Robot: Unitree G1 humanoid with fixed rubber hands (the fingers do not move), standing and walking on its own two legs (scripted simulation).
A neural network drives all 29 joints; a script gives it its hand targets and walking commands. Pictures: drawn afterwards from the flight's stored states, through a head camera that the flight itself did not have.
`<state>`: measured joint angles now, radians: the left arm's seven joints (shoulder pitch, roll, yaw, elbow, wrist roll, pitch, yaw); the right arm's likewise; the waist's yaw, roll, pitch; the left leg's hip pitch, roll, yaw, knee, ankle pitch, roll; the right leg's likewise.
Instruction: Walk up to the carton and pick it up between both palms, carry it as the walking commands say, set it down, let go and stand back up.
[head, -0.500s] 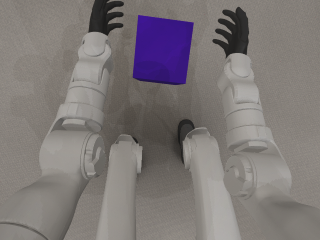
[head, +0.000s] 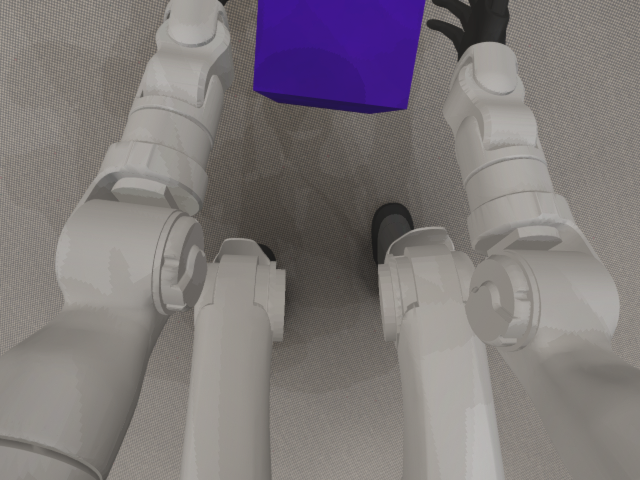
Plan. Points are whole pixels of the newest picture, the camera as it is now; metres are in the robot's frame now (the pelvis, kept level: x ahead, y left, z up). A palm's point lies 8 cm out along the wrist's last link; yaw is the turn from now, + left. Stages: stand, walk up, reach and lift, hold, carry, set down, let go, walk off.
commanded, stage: reach and lift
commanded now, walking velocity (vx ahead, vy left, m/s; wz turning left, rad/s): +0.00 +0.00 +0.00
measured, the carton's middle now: (334, 35) +0.52 -0.04 -0.31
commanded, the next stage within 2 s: none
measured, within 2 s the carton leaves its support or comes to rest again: leaves its support in 1.26 s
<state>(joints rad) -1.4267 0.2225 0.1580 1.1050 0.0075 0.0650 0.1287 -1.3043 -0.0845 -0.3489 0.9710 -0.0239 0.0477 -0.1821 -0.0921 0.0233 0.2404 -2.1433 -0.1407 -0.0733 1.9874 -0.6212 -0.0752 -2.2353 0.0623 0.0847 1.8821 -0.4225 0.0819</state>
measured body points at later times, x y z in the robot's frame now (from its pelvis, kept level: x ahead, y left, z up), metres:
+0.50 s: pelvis +0.00 +0.00 -0.04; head +0.38 +0.01 +0.19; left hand +0.55 +0.08 -0.26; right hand +0.51 -0.19 -0.25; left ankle +0.09 +0.12 -0.40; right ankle +0.14 -0.14 -0.40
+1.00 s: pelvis +0.00 +0.00 -0.04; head +0.37 +0.01 +0.20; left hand +0.55 +0.07 -0.25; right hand +0.51 -0.17 -0.24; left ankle +0.09 +0.12 -0.40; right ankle +0.14 -0.14 -0.40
